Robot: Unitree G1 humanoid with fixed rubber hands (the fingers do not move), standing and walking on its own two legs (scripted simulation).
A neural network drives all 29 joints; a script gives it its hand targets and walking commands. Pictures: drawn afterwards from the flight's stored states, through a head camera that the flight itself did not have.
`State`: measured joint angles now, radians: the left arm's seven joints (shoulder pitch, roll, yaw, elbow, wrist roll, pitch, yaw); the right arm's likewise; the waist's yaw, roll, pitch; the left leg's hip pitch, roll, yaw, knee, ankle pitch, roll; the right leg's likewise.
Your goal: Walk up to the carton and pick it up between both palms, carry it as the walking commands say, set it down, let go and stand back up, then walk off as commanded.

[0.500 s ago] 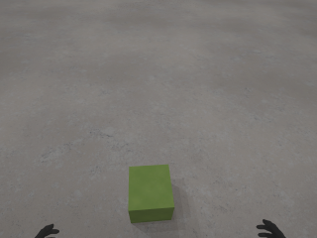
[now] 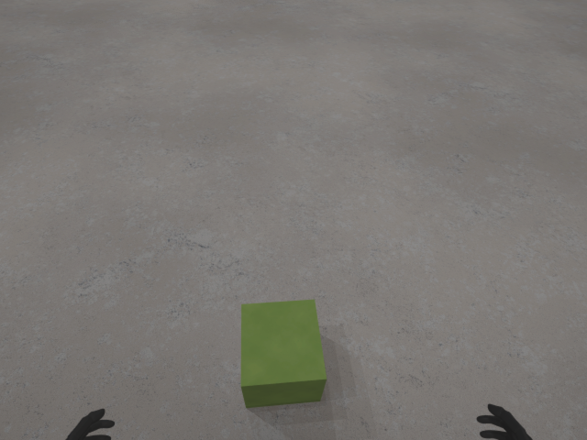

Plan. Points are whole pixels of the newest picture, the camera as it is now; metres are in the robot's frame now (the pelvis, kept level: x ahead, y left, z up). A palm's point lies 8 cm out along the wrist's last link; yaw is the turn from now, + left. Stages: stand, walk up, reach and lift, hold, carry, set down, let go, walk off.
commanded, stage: stand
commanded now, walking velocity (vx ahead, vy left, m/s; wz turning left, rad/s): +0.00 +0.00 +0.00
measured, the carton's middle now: (280, 352) +0.49 +0.03 -0.67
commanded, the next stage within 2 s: walk off in 0.22 s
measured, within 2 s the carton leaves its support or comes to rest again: neither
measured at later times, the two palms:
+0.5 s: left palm out of the picture +0.08 +0.31 -0.11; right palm out of the picture +0.08 -0.31 -0.10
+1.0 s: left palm out of the picture -0.05 +0.26 -0.12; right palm out of the picture +0.14 -0.29 -0.12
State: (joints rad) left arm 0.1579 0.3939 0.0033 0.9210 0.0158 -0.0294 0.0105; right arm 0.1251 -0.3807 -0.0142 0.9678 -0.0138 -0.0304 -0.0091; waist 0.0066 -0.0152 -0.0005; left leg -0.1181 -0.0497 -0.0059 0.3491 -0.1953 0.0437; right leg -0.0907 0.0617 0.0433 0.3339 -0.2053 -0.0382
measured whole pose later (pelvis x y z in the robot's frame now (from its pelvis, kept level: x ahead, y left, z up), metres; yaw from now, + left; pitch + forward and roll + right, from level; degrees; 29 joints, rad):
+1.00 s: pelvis -0.04 -0.04 +0.00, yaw +17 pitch +0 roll +1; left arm 0.20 0.31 0.02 0.88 0.04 0.04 0.05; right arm 0.15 -0.33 -0.05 0.91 -0.01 0.07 0.02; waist 0.01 -0.01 0.05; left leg -0.38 0.05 0.01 0.89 -0.43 -0.07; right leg -0.18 -0.06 -0.15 0.45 -0.26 -0.02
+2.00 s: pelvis -0.06 -0.04 -0.02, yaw +53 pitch +1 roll -1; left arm 0.26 0.30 0.07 0.72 0.02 0.03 0.00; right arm 0.17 -0.28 -0.07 0.72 -0.03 0.05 0.04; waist 0.03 -0.05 0.05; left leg -0.27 0.03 0.09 0.61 -0.36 -0.01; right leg -0.28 -0.17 -0.30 0.69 -0.41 0.05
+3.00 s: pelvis -0.06 -0.07 -0.01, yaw +87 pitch +0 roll -2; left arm 0.30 0.30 0.07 0.69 0.02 0.05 -0.01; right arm 0.16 -0.25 -0.05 0.66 -0.02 0.03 0.03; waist 0.05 -0.06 0.05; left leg -0.24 0.01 0.06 0.57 -0.34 0.05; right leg -0.36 -0.13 -0.17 0.85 -0.49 0.07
